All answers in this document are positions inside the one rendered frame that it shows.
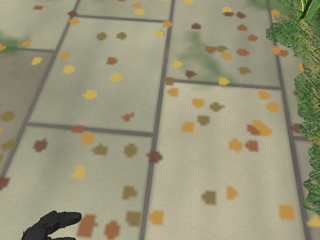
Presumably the left robot hand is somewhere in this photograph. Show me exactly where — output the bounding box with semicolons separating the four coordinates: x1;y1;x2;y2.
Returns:
21;210;82;240

